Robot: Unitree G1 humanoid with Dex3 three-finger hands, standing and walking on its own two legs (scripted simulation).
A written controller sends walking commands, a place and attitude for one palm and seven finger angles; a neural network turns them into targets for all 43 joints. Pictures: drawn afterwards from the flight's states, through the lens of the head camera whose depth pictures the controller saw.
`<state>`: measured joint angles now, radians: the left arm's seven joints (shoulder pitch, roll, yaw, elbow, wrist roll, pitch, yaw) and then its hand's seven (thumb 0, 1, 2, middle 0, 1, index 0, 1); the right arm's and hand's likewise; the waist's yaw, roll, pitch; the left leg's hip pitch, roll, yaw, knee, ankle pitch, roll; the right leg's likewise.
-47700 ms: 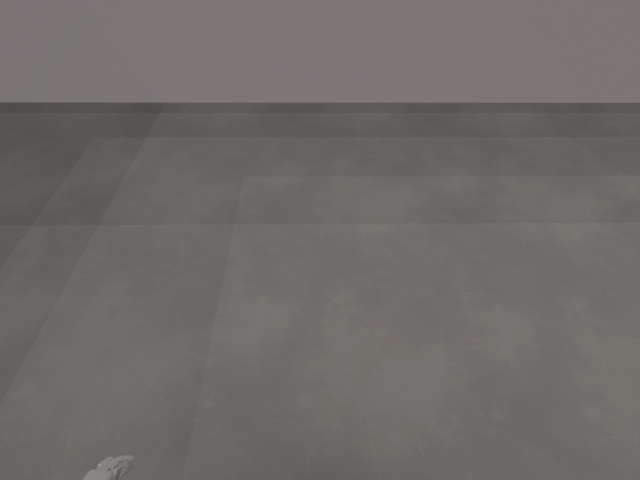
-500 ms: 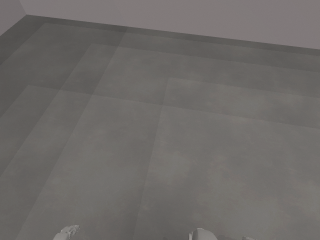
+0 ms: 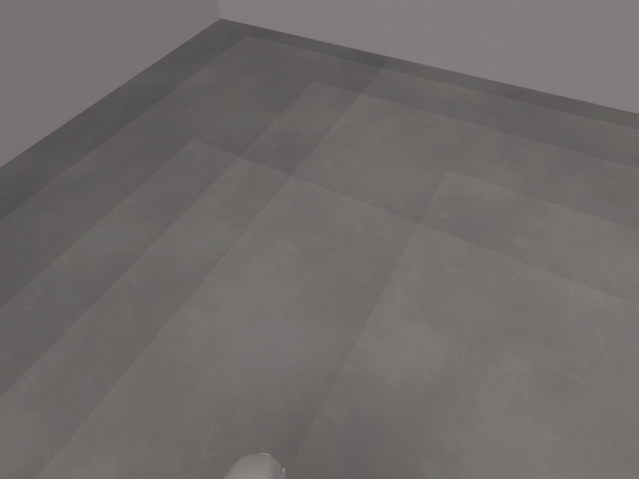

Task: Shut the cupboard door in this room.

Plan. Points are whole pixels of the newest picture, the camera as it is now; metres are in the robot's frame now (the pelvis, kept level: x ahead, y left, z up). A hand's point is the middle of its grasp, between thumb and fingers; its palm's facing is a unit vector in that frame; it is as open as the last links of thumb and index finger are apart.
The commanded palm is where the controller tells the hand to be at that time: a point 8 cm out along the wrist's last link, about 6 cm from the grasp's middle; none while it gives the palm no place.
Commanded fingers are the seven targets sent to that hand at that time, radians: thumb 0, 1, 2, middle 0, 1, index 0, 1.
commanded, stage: walk to a spot facing it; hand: left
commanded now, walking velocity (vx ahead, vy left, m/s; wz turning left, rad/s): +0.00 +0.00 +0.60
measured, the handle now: out of the picture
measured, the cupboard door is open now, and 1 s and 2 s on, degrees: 82 82 82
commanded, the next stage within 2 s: none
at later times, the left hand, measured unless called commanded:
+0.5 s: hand out of the picture +0.11 +0.27 -0.15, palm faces +0.26 -0.94 -0.22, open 7.4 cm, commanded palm none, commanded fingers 0.00 0.90 0.90 -0.20 -0.30 -0.20 -0.30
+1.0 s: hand out of the picture +0.10 +0.19 -0.16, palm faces +0.60 -0.77 -0.22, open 7.4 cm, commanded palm none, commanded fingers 0.00 0.90 0.90 -0.20 -0.30 -0.20 -0.30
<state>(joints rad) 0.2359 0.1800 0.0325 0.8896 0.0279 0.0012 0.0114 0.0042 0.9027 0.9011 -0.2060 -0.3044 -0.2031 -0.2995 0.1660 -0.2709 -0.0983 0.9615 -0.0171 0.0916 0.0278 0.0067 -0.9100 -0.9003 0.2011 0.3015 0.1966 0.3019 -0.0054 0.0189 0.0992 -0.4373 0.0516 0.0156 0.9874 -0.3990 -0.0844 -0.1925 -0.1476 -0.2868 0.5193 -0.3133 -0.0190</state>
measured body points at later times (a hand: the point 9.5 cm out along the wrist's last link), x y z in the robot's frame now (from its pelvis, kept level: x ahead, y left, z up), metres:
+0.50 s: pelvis +0.06 +0.04 +0.00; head +0.08 +0.05 +0.45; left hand +0.09 +0.32 -0.13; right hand +0.15 -0.19 -0.14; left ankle -0.01 +0.13 -0.74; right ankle +0.14 -0.11 -0.68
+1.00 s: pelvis +0.23 +0.06 +0.00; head +0.27 +0.07 +0.45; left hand +0.07 +0.23 -0.15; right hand +0.47 -0.10 -0.14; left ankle +0.23 +0.24 -0.68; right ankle +0.21 -0.08 -0.74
